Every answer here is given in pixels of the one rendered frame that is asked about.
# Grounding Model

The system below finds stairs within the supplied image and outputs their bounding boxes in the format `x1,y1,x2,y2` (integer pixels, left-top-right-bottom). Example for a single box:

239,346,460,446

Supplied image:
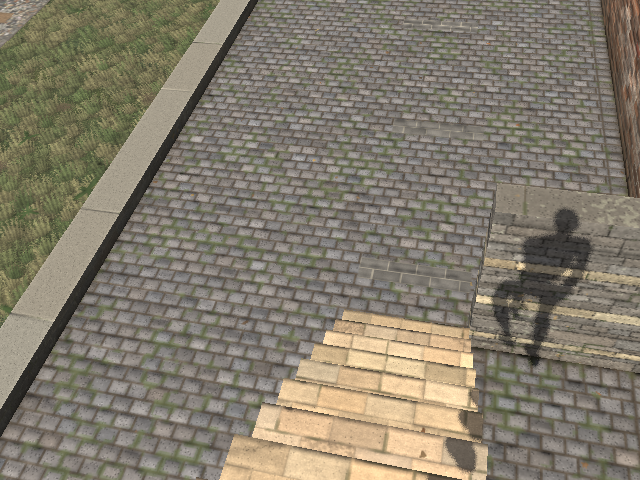
196,309,488,480

